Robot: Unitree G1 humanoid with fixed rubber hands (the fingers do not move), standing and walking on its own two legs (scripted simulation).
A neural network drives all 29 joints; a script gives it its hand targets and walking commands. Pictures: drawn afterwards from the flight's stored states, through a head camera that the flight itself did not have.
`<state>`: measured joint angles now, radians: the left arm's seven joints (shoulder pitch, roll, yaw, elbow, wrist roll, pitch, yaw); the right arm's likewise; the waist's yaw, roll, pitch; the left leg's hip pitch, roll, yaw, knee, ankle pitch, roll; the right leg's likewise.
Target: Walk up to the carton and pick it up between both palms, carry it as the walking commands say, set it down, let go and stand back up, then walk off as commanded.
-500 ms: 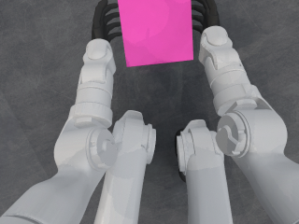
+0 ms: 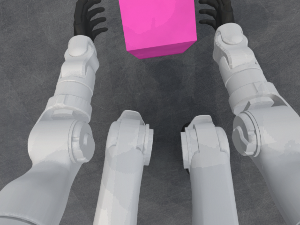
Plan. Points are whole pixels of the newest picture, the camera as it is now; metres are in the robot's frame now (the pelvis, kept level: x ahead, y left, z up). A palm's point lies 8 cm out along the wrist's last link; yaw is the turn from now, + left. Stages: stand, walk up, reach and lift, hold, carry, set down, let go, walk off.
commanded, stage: set down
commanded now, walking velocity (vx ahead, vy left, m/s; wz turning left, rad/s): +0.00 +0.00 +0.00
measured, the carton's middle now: (155, 4) +0.58 +0.04 -0.27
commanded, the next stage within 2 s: let go in 1.48 s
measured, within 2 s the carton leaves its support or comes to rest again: neither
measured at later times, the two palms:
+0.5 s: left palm (62, 18) +0.49 +0.19 -0.08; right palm out of the picture +0.52 -0.11 -0.07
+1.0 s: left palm out of the picture +0.49 +0.21 +0.04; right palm out of the picture +0.53 -0.11 +0.05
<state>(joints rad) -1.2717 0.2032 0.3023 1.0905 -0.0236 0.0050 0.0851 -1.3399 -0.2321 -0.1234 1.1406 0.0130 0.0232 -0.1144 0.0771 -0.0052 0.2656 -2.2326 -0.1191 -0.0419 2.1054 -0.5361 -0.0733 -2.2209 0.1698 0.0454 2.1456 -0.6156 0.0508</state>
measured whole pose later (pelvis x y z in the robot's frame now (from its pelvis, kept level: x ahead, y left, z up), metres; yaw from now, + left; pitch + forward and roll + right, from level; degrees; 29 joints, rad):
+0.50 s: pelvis +0.00 +0.00 +0.04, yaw +0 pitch +41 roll +0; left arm -1.16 0.18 0.24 0.98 -0.08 0.06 0.12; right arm -1.21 -0.20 -0.11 0.95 0.05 0.10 -0.16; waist 0.06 -0.01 0.07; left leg -2.14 -0.09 -0.04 1.98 -0.54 -0.05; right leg -2.12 0.15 0.04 2.00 -0.59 0.04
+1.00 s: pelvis +0.03 +0.00 +0.15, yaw +0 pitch +45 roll +0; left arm -0.94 0.12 0.29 0.81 0.03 0.07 0.12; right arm -1.01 -0.12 -0.16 0.81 0.00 0.12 -0.17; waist 0.07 -0.03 -0.10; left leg -1.87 -0.08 -0.07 1.60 -0.52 -0.03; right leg -1.85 0.13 0.06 1.61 -0.56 0.02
